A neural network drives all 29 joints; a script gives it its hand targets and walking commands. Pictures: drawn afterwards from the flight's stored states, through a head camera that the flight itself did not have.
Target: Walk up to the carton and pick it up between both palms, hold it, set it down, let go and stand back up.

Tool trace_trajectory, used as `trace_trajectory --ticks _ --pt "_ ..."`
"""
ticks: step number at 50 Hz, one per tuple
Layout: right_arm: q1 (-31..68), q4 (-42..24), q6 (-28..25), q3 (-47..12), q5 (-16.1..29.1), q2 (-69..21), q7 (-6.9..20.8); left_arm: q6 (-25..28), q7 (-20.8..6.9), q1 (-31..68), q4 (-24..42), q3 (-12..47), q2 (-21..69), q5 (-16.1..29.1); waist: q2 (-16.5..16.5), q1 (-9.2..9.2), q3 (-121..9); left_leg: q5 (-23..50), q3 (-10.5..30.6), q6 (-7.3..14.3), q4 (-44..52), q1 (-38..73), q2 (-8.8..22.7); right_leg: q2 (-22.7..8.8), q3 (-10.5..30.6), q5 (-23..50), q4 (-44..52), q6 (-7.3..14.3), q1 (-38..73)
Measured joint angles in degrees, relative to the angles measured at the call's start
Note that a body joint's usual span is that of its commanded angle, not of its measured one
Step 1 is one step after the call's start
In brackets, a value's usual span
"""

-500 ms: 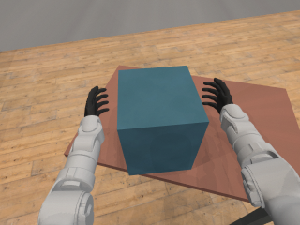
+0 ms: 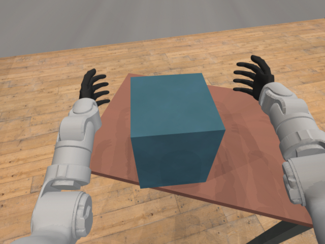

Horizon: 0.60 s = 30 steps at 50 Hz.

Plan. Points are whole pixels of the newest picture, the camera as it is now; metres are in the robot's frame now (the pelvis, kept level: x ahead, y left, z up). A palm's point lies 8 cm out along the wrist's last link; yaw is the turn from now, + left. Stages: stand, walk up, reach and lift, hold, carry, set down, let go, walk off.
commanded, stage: set down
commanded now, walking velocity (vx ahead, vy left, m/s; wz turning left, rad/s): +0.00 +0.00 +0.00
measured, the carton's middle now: (170, 132) +0.42 +0.05 +0.03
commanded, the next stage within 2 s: none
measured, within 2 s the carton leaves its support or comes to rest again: neither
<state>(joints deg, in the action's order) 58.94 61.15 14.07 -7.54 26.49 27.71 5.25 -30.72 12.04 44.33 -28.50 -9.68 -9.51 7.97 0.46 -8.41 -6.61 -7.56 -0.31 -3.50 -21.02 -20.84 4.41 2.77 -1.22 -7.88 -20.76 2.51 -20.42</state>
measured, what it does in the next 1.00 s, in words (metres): stands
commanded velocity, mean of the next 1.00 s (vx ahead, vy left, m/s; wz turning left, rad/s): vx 0.00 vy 0.00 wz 0.00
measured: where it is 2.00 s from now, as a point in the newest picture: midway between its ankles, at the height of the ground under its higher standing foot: outside the picture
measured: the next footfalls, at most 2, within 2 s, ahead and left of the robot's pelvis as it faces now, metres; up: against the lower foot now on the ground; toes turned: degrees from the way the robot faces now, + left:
none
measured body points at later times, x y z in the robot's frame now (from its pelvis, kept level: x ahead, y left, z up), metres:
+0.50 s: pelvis +0.01 +0.00 +0.01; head +0.01 +0.00 +0.46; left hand +0.38 +0.23 +0.20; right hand +0.46 -0.18 +0.20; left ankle +0.02 +0.16 -0.74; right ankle +0.02 -0.09 -0.74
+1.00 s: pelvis +0.00 +0.00 +0.00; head +0.01 +0.01 +0.45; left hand +0.32 +0.23 +0.13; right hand +0.40 -0.19 +0.14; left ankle +0.02 +0.16 -0.74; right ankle +0.02 -0.09 -0.74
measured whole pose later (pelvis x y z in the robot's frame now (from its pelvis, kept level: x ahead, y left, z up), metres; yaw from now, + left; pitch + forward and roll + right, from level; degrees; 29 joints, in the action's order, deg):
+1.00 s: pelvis +0.00 +0.00 +0.00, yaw +0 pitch -1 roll +0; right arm 29.3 25.2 16.3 -3.2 27.5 27.2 4.9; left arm -43.2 10.2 16.5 10.7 -9.7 -4.7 3.4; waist 1.0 -3.7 1.3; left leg -6.7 -0.8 -3.1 -17.0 -9.7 3.4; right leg 1.8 -0.7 -8.3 -19.3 2.2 -10.6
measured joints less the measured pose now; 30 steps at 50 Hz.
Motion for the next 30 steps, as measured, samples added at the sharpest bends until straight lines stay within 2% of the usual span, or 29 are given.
trace_trajectory --ticks 6,11,17,25,27,30 --pt "-0.8 -4.3 2.8 1.7 0.1 0.3 -0.1 -5.8 0.6 -1.0 6.9 0.6 -1.0 1.4 -0.9 0.80 -0.3 -0.3 0.9 0.1 -0.1 0.1 -0.4 -0.4 -0.9 -0.2 0.6 -0.1 0.8" --pt "-1.7 -8.4 5.1 0.4 1.2 1.0 -0.8 -10.2 0.3 -1.7 12.2 0.8 -0.2 1.5 -1.5 1.05 -0.2 -0.5 0.8 0.2 0.7 1.9 -0.5 -0.5 -0.8 -0.3 1.7 -0.3 2.8" --pt "-2.8 -13.7 6.7 -2.3 3.5 2.6 -2.3 -15.0 -1.4 -2.8 19.6 -1.3 0.9 -0.6 -1.8 2.15 1.3 -0.8 0.6 0.2 1.6 5.6 -0.2 -0.2 -0.6 0.0 3.5 -0.3 6.7" --pt "-6.5 -15.4 7.7 -3.4 4.6 2.3 -2.1 -16.4 -3.2 -6.0 20.8 -4.2 1.6 -3.8 -0.3 3.60 3.7 0.0 0.3 0.0 3.5 9.4 -0.3 -0.2 -0.3 -0.1 3.7 -0.1 9.7" --pt "-8.1 -17.3 7.3 -2.1 4.2 1.8 -1.6 -16.5 -2.6 -7.9 22.7 -4.3 1.5 -4.0 -0.3 4.05 4.3 0.2 0.5 0.0 3.5 9.3 -0.4 -0.3 -0.5 -0.1 3.3 -0.1 9.6" --pt "-11.4 -21.4 6.4 -1.0 4.0 2.0 -1.6 -16.3 -2.5 -11.1 25.9 -4.4 1.7 -4.1 -0.5 3.75 5.0 0.4 0.1 0.1 3.4 9.4 -0.4 -0.3 -0.1 0.1 3.0 -0.1 9.3"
